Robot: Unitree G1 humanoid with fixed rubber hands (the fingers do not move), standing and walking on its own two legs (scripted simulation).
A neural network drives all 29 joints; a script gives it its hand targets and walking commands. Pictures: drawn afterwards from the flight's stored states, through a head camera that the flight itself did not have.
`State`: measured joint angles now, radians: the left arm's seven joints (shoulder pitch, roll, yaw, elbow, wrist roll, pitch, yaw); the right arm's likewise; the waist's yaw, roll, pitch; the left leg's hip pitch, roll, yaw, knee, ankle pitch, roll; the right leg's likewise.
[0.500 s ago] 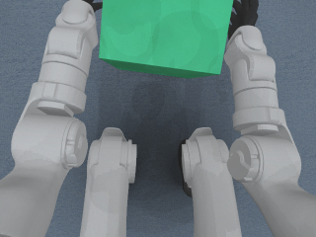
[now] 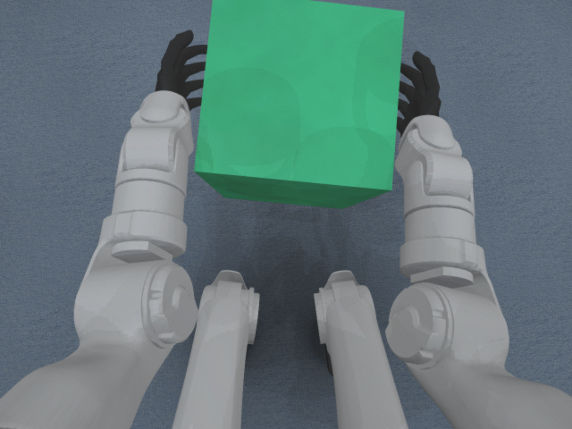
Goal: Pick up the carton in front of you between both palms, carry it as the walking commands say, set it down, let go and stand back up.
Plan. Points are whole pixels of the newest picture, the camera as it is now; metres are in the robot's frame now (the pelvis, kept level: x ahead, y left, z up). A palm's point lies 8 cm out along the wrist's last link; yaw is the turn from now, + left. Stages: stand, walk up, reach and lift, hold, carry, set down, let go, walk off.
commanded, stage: reach and lift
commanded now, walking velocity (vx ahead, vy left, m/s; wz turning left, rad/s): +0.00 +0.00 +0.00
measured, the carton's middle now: (293, 126) +0.52 +0.00 -0.13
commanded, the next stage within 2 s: none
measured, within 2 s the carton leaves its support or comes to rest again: neither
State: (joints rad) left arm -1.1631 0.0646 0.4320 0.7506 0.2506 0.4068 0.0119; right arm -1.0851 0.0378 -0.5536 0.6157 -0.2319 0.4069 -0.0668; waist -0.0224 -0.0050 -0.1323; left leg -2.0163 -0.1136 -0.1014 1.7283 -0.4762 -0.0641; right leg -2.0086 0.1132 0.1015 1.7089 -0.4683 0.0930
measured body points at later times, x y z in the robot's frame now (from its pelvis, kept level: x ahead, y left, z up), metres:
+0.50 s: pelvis +0.05 +0.00 +0.14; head +0.21 +0.01 +0.56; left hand +0.47 +0.15 +0.10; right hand +0.47 -0.15 +0.10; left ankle +0.11 +0.13 -0.46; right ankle +0.12 -0.14 -0.46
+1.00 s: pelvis +0.10 -0.01 +0.26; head +0.12 +0.00 +0.71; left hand +0.42 +0.15 +0.24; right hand +0.42 -0.15 +0.25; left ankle +0.11 +0.13 -0.46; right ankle +0.12 -0.14 -0.46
